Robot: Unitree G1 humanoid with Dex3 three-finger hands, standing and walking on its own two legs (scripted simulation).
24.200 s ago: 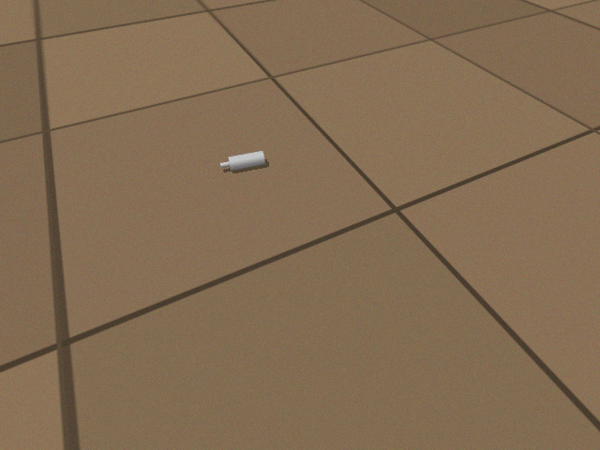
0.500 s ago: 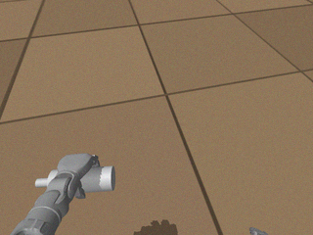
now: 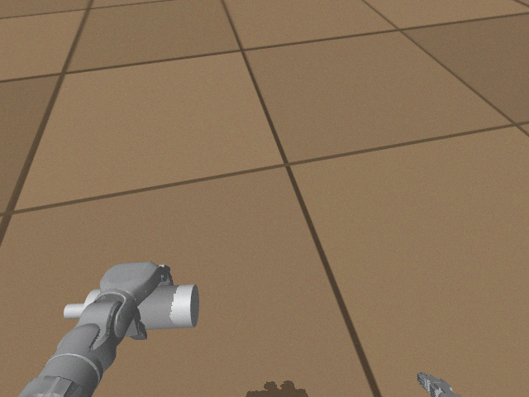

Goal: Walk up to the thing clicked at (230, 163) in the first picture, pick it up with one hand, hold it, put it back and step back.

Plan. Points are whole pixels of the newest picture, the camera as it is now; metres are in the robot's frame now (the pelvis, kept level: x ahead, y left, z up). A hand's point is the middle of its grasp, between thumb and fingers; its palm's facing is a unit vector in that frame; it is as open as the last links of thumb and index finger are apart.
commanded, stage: hold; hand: left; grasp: from above
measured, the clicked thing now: (131, 308) +0.29 +0.25 -0.09
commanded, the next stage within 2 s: crouch in 1.00 s
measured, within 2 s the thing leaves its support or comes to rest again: neither
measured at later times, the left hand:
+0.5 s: hand (137, 307) +0.28 +0.22 -0.04, palm faces -0.48 -0.04 -0.87, open 10.1 cm
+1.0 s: hand (136, 305) +0.28 +0.22 -0.04, palm faces -0.47 -0.04 -0.88, open 10.1 cm
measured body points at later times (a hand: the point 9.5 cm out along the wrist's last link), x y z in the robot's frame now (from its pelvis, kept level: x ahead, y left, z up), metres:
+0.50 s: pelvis +0.00 +0.00 +0.00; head +0.01 -0.02 +0.45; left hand +0.30 +0.22 +0.01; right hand +0.14 -0.26 -0.11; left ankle +0.01 +0.10 -0.73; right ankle +0.03 -0.12 -0.73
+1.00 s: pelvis +0.00 +0.00 +0.01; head +0.01 -0.02 +0.45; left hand +0.30 +0.22 +0.01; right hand +0.14 -0.26 -0.11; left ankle +0.01 +0.10 -0.73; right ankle +0.03 -0.12 -0.73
